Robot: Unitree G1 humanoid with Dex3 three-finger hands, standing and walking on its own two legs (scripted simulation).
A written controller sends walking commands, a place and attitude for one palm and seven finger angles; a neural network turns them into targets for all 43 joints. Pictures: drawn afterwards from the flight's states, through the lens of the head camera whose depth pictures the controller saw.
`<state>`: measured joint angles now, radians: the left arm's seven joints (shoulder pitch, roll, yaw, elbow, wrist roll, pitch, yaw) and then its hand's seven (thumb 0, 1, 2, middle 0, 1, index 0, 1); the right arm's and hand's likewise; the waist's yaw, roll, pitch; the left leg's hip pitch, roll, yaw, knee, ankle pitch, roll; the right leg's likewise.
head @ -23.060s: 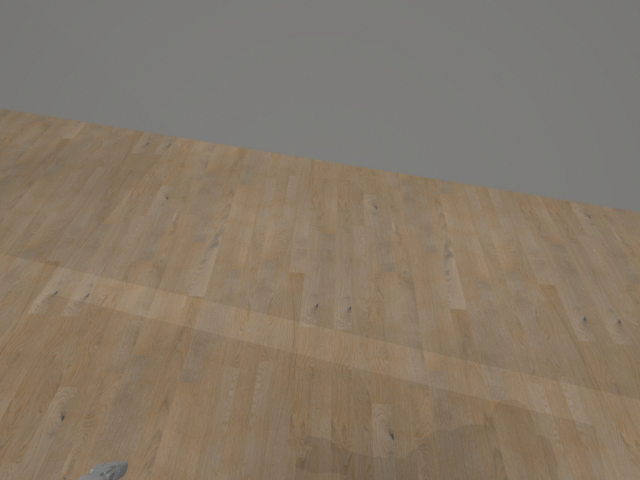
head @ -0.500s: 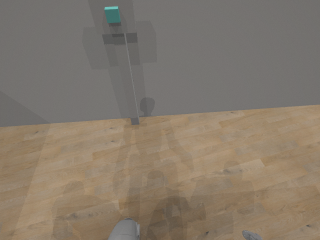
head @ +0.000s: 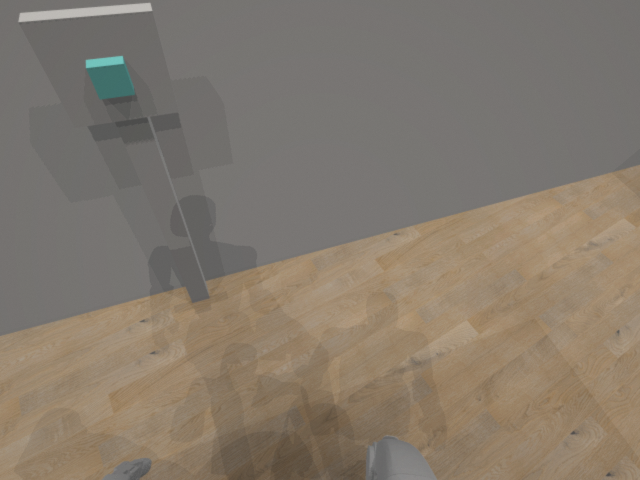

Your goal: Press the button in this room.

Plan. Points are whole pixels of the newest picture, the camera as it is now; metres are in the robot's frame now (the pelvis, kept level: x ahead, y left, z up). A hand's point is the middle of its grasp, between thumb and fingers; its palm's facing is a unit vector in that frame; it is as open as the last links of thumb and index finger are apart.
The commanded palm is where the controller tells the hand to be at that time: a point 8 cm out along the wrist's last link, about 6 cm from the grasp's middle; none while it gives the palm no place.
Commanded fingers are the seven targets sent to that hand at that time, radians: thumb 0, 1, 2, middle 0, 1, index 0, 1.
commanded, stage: turn to face it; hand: left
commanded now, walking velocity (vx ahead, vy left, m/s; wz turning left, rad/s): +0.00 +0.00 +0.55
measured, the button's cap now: (111, 76) +0.68 +0.39 +0.09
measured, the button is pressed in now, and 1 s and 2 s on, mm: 0 0 0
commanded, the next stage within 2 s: take the last steps up to it in 0.72 s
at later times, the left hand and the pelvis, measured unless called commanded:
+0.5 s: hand out of the picture +0.10 +0.21 -0.19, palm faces +0.23 -0.95 -0.20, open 7.2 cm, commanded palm none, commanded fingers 0.00 0.90 0.90 -0.20 -0.30 -0.20 -0.30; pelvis +0.04 +0.00 -0.02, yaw +12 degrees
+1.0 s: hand out of the picture +0.02 +0.17 -0.17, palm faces +0.33 -0.91 -0.24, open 7.3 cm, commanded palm none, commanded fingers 0.00 0.90 0.90 -0.20 -0.30 -0.20 -0.30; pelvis +0.05 -0.01 -0.01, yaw +18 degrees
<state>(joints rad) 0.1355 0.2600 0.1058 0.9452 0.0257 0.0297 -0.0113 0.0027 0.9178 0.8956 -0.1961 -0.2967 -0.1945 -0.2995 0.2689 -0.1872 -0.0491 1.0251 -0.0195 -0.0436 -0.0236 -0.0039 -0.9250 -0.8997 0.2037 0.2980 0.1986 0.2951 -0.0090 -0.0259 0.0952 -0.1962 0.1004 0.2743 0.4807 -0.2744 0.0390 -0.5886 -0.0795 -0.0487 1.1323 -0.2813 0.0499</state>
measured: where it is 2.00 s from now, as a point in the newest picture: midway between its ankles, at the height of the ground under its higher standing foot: (288, 441)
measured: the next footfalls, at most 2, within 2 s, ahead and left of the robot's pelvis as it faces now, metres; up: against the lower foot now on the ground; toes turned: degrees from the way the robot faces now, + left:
right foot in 0.16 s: +0.12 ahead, -0.15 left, +0.00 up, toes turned -5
left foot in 0.50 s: +0.06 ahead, +0.12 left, +0.00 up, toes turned +19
